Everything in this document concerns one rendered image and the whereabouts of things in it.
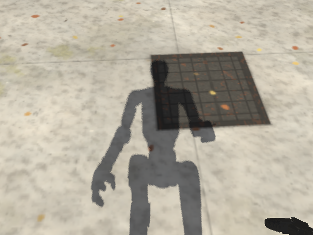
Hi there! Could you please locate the robot right hand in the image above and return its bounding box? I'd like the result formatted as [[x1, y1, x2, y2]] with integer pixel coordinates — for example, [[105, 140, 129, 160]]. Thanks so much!
[[264, 217, 313, 235]]

